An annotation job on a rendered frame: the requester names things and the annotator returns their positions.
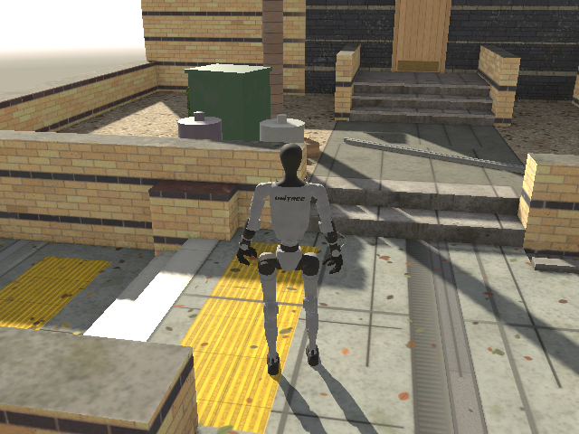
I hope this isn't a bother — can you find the robot left thigh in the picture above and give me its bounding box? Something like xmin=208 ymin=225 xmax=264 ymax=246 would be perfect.
xmin=258 ymin=252 xmax=279 ymax=318

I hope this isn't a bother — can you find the robot right forearm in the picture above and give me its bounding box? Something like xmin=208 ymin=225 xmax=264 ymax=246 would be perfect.
xmin=324 ymin=219 xmax=341 ymax=257

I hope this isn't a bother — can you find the robot right upper arm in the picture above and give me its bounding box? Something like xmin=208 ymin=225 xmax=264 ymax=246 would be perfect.
xmin=309 ymin=183 xmax=333 ymax=233

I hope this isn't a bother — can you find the robot left forearm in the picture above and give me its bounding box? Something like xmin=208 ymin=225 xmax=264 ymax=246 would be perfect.
xmin=239 ymin=217 xmax=256 ymax=250

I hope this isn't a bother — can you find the robot right foot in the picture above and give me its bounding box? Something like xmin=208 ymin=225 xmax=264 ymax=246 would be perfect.
xmin=306 ymin=344 xmax=318 ymax=366

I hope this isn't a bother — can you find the robot left upper arm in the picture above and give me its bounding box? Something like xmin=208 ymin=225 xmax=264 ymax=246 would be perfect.
xmin=246 ymin=182 xmax=272 ymax=231

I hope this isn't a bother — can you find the robot right hand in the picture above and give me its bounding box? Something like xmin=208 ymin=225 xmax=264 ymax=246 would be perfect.
xmin=322 ymin=254 xmax=343 ymax=274

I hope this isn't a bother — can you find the robot left hand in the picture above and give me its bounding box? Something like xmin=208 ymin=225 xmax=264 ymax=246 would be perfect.
xmin=236 ymin=247 xmax=257 ymax=266

